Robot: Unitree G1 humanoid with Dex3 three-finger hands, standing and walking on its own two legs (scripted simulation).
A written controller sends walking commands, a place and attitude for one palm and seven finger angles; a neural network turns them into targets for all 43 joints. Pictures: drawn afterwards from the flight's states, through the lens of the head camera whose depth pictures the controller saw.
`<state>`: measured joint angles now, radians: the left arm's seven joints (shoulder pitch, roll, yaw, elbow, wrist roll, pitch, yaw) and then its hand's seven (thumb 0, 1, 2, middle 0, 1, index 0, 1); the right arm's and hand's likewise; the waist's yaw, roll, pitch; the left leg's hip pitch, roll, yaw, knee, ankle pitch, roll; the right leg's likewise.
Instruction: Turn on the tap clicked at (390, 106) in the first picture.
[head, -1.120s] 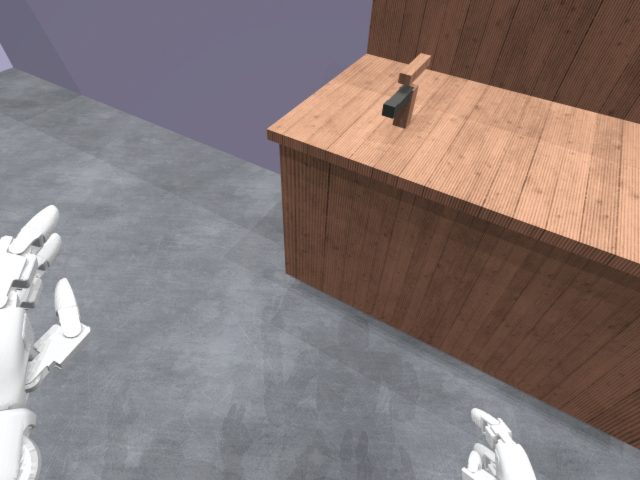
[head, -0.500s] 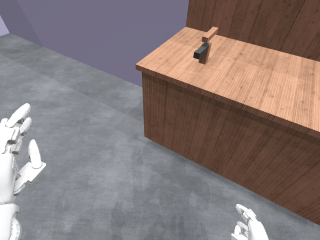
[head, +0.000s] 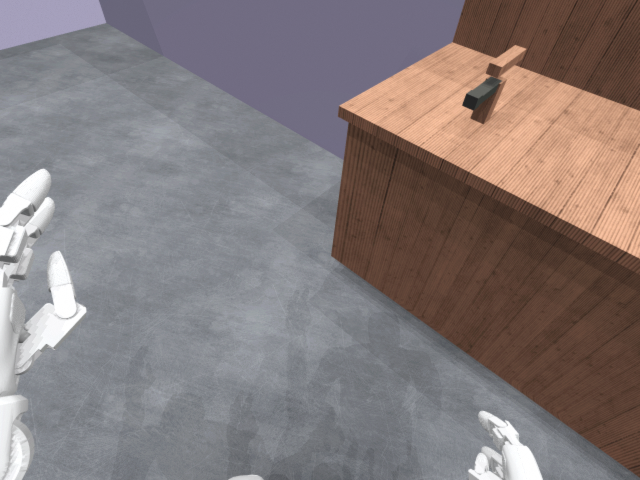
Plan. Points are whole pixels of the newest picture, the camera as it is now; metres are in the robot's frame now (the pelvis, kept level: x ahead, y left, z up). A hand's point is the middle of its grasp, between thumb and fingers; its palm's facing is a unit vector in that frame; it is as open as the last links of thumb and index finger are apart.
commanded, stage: walk around to get in front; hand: left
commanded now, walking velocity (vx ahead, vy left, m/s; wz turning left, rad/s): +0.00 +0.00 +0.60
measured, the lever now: (472, 100) +0.84 -0.29 +0.07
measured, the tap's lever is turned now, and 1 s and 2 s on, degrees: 0 0 0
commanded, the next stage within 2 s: none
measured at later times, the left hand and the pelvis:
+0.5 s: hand out of the picture +0.09 +0.26 +0.18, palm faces +0.67 -0.63 -0.39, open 7.4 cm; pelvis -0.02 -0.04 +0.02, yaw +21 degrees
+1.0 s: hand out of the picture -0.05 +0.23 +0.19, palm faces +0.83 -0.37 -0.41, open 7.4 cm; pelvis -0.06 -0.08 +0.01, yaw +39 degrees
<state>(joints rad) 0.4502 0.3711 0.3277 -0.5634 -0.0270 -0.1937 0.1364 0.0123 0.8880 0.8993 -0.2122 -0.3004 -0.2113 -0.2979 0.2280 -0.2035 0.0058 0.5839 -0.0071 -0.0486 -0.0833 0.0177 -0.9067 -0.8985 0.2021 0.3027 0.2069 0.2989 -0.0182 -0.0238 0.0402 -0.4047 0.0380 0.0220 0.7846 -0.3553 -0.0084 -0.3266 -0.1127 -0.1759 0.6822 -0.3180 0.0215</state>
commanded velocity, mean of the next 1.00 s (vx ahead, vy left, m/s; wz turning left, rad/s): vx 0.00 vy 0.00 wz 0.60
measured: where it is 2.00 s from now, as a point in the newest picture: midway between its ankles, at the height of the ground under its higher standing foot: outside the picture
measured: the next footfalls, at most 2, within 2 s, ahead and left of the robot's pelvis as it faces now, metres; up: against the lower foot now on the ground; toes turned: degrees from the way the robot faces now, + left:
right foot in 0.30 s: +0.05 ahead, -0.13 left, +0.00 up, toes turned +13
left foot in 0.60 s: -0.05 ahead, +0.11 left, +0.00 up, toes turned +29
